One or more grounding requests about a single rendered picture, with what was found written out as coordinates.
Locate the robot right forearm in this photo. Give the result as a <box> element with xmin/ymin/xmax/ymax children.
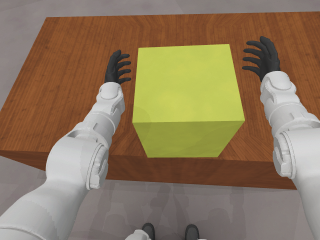
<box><xmin>260</xmin><ymin>71</ymin><xmax>320</xmax><ymax>139</ymax></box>

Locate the left robot upper arm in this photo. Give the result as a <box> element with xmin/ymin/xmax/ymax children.
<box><xmin>0</xmin><ymin>136</ymin><xmax>109</xmax><ymax>240</ymax></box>

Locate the robot left forearm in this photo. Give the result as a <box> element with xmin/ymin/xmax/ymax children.
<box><xmin>45</xmin><ymin>82</ymin><xmax>125</xmax><ymax>177</ymax></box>

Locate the pedestal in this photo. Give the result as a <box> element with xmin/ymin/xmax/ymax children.
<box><xmin>0</xmin><ymin>11</ymin><xmax>320</xmax><ymax>190</ymax></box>

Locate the carton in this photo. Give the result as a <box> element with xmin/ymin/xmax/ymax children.
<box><xmin>132</xmin><ymin>44</ymin><xmax>245</xmax><ymax>158</ymax></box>

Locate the right robot upper arm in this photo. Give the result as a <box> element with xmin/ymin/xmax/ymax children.
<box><xmin>272</xmin><ymin>128</ymin><xmax>320</xmax><ymax>240</ymax></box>

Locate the left robot hand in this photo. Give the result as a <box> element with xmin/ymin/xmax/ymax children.
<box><xmin>104</xmin><ymin>49</ymin><xmax>131</xmax><ymax>85</ymax></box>

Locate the left robot foot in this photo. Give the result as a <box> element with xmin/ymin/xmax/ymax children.
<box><xmin>142</xmin><ymin>223</ymin><xmax>155</xmax><ymax>240</ymax></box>

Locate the robot left shin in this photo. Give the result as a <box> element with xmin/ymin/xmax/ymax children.
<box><xmin>133</xmin><ymin>229</ymin><xmax>149</xmax><ymax>237</ymax></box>

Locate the right robot hand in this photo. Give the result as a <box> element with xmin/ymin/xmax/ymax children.
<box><xmin>242</xmin><ymin>36</ymin><xmax>281</xmax><ymax>82</ymax></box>

